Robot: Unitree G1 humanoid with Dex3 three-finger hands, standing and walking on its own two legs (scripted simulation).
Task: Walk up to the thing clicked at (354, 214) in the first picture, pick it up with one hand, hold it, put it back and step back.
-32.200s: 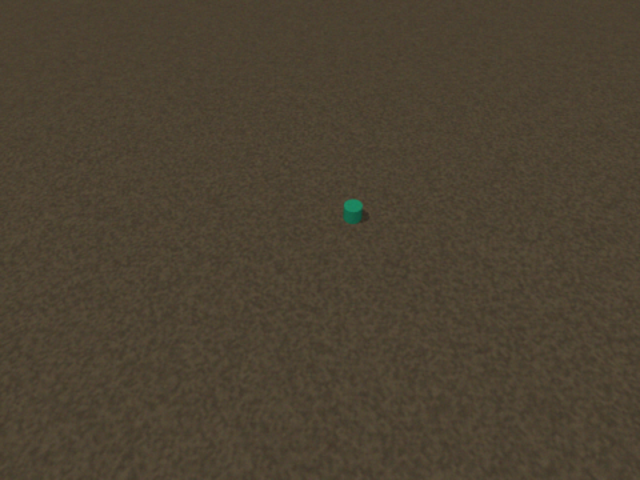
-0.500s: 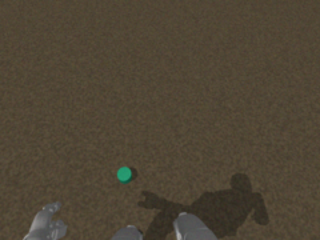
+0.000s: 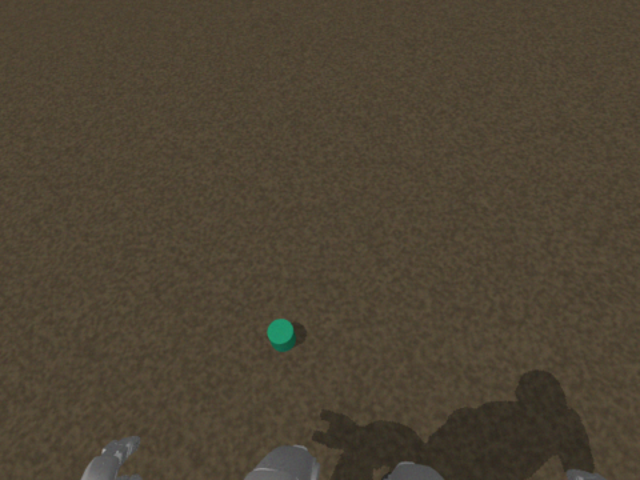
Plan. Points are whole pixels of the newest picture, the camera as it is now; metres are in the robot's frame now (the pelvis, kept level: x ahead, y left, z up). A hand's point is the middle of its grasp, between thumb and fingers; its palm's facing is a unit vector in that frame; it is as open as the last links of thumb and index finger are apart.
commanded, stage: step back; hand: left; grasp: from above
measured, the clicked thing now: (281, 335) +0.55 +0.19 -0.73
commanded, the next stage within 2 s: none
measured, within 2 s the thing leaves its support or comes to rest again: neither
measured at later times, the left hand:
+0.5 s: hand out of the picture -0.08 +0.29 -0.16, palm faces -0.07 -0.92 -0.39, open 7.3 cm
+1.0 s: hand out of the picture -0.20 +0.27 -0.14, palm faces +0.02 -0.92 -0.40, open 7.3 cm
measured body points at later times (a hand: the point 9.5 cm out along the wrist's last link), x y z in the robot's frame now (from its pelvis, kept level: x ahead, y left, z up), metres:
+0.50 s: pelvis -0.17 +0.01 -0.01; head -0.11 +0.03 +0.44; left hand -0.08 +0.33 -0.13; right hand -0.04 -0.30 -0.10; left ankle -0.04 +0.13 -0.73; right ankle -0.22 -0.13 -0.70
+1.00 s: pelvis -0.34 +0.00 -0.01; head -0.28 +0.01 +0.44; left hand -0.20 +0.32 -0.12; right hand -0.27 -0.31 -0.13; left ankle -0.34 +0.12 -0.73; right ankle -0.27 -0.12 -0.70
